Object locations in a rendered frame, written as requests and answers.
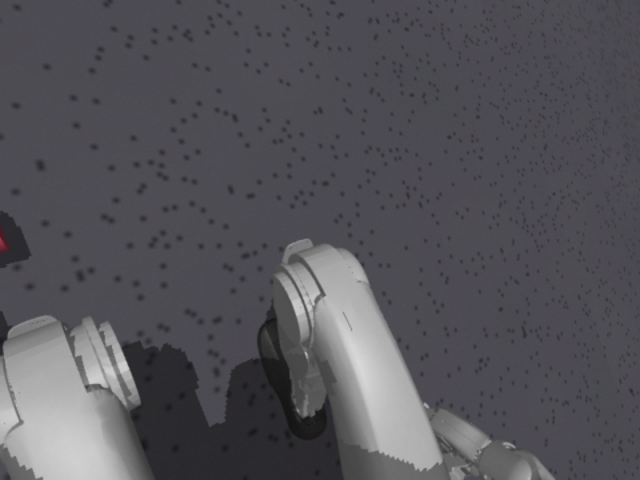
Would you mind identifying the right robot arm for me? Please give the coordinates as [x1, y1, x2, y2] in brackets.
[478, 439, 556, 480]

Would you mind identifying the right robot hand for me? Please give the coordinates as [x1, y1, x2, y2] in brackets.
[422, 401, 494, 480]

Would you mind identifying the bottle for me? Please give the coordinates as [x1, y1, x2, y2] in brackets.
[0, 226, 10, 253]

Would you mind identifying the right robot foot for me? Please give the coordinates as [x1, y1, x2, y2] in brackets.
[257, 318, 327, 440]

